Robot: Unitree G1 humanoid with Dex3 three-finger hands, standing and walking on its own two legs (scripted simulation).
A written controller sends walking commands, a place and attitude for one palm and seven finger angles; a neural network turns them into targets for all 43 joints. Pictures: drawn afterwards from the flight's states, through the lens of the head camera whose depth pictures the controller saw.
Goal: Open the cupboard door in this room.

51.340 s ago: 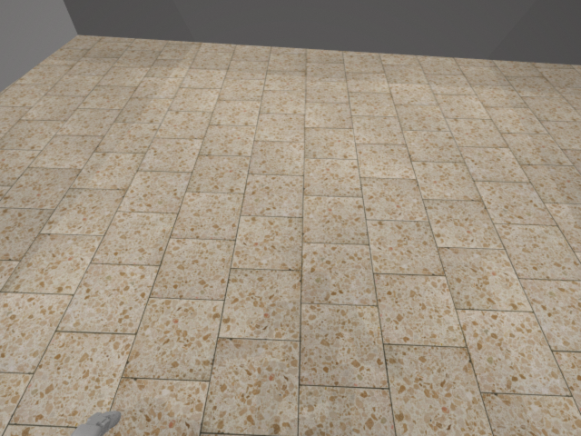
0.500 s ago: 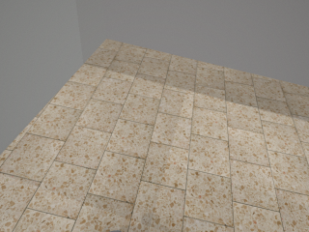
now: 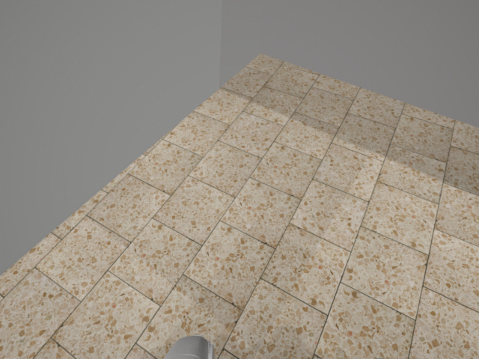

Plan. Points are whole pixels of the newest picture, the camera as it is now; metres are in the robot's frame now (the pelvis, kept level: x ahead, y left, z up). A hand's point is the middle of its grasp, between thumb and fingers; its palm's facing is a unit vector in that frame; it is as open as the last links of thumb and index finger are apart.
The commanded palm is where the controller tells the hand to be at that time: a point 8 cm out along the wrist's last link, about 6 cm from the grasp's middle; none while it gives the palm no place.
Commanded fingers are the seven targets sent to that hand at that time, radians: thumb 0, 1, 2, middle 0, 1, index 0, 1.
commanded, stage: turn to face it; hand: left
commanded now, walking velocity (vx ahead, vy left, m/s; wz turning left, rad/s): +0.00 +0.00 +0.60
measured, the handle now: out of the picture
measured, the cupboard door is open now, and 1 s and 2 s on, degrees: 49 49 49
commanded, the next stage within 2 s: none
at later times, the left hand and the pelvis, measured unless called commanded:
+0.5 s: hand out of the picture +0.06 +0.22 -0.16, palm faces +0.29 -0.91 -0.30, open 7.4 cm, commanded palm none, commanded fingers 0.00 0.90 0.90 -0.20 -0.30 -0.20 -0.30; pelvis +0.01 -0.02 -0.01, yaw +17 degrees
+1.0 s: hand out of the picture -0.05 +0.19 -0.19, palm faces +0.60 -0.76 -0.24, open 7.4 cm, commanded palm none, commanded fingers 0.00 0.90 0.90 -0.20 -0.30 -0.20 -0.30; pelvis +0.03 -0.02 -0.01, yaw +37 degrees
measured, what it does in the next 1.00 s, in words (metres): steps on the spot, turning left: left foot, then right foot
